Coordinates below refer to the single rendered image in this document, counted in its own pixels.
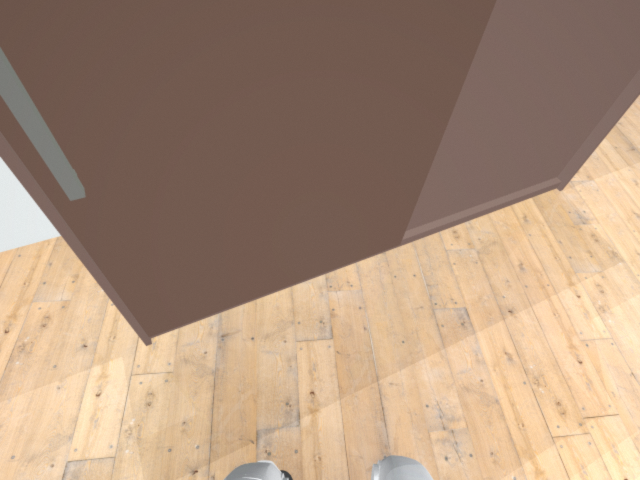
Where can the wardrobe door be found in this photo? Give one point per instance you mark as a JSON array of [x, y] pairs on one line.
[[231, 148], [544, 74]]

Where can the robot left shin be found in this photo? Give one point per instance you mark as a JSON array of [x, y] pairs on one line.
[[267, 461]]

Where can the robot right thigh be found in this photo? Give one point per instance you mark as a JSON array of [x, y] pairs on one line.
[[396, 467]]

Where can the handle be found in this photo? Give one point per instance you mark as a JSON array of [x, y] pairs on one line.
[[21, 105]]

